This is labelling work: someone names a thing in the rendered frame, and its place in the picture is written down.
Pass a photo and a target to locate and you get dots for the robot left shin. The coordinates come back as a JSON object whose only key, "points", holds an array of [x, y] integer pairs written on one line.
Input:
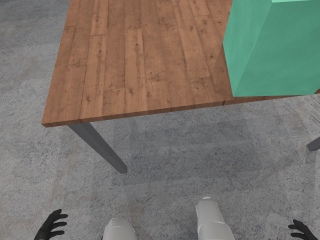
{"points": [[104, 234]]}

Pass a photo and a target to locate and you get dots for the robot right hand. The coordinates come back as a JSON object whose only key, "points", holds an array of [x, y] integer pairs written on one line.
{"points": [[298, 225]]}

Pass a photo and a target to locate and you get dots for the table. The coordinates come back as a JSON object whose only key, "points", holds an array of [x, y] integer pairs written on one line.
{"points": [[128, 58]]}

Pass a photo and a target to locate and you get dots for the robot left hand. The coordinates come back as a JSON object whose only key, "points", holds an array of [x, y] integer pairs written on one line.
{"points": [[45, 233]]}

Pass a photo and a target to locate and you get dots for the carton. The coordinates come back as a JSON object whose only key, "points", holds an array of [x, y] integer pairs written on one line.
{"points": [[272, 47]]}

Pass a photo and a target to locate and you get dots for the robot left thigh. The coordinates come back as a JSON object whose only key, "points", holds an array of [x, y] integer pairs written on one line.
{"points": [[120, 229]]}

